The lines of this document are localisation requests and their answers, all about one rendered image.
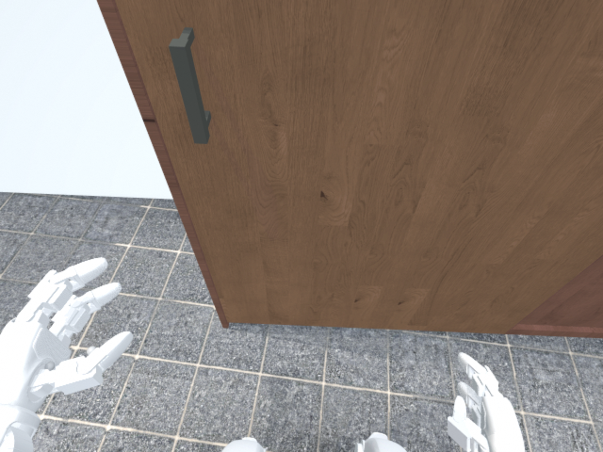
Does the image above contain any handle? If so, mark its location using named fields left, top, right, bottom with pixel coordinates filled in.
left=169, top=27, right=211, bottom=144

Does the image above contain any left robot forearm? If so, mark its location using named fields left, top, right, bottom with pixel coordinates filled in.
left=0, top=404, right=41, bottom=452

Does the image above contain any wardrobe door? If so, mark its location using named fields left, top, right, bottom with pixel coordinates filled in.
left=115, top=0, right=603, bottom=334
left=517, top=255, right=603, bottom=328

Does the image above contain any robot left hand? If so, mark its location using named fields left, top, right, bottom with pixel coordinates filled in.
left=0, top=258, right=133, bottom=412

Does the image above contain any right robot shin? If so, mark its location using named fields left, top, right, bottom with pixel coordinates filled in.
left=368, top=432, right=388, bottom=440

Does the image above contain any robot right hand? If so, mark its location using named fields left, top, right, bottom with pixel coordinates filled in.
left=448, top=352, right=525, bottom=452

